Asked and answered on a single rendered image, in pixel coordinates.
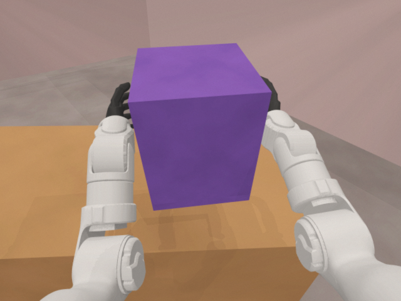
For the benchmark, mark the pedestal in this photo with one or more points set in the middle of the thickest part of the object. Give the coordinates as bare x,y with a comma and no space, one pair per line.
237,251

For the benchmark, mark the carton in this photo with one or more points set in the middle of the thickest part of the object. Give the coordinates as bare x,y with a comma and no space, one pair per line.
198,113

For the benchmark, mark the robot left hand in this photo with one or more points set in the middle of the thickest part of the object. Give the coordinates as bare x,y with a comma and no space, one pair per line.
117,107

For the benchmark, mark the robot right forearm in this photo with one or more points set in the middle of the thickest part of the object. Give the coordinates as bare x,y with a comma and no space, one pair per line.
311,189

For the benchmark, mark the robot left upper arm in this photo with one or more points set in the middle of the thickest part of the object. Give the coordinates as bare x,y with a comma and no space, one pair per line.
106,268

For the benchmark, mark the robot right hand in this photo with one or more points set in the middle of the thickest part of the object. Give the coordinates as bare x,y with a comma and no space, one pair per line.
274,102

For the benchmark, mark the robot left forearm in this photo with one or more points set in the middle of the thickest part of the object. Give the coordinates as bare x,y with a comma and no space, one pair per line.
110,178

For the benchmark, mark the robot right upper arm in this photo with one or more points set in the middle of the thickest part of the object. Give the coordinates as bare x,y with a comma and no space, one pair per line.
337,245

